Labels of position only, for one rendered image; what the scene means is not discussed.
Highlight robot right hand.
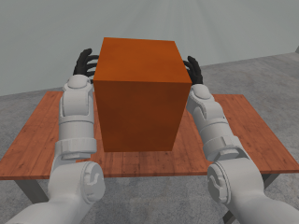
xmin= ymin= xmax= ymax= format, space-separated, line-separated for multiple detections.
xmin=183 ymin=56 xmax=204 ymax=85

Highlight carton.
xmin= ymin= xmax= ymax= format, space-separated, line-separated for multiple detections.
xmin=93 ymin=37 xmax=192 ymax=153

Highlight robot left hand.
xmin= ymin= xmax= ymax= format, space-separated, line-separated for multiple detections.
xmin=73 ymin=48 xmax=99 ymax=84

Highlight right robot forearm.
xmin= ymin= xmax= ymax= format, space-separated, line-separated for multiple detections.
xmin=186 ymin=84 xmax=264 ymax=191

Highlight left robot forearm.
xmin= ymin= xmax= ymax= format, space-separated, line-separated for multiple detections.
xmin=48 ymin=74 xmax=97 ymax=196

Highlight table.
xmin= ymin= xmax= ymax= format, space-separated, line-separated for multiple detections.
xmin=0 ymin=91 xmax=299 ymax=224

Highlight robot left upper arm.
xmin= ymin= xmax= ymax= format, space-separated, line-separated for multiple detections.
xmin=5 ymin=161 xmax=106 ymax=224

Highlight robot right upper arm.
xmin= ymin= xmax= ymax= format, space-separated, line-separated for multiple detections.
xmin=206 ymin=158 xmax=299 ymax=224

